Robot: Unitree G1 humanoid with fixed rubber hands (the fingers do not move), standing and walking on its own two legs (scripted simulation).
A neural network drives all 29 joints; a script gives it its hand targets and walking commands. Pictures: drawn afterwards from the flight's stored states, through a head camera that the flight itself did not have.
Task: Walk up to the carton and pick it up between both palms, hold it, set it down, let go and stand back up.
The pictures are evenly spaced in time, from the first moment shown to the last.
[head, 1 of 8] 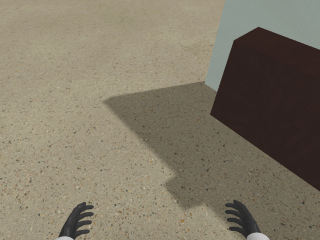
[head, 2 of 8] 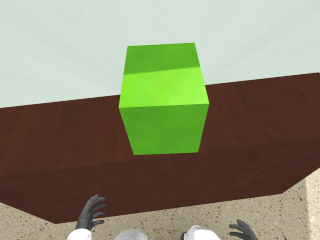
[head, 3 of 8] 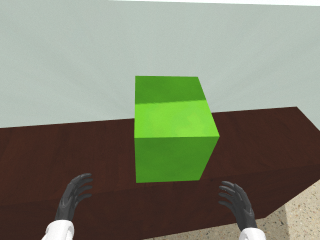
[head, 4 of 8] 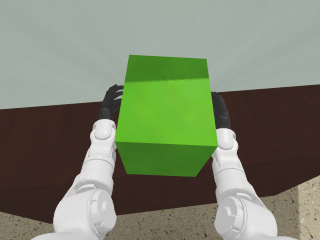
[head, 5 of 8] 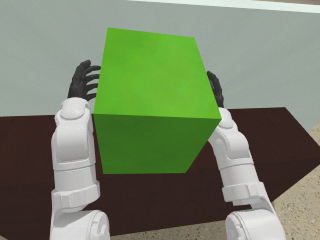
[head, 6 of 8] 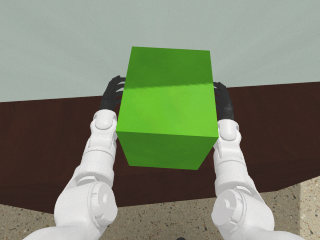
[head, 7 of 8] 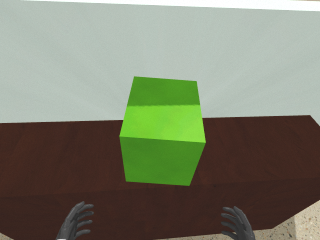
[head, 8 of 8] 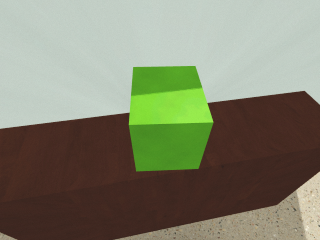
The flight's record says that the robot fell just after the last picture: no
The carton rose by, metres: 0.17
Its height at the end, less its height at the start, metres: +0.00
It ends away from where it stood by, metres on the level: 0.03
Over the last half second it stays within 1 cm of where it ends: yes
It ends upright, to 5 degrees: yes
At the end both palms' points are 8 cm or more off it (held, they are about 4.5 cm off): yes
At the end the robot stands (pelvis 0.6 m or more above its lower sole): yes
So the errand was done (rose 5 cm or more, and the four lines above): yes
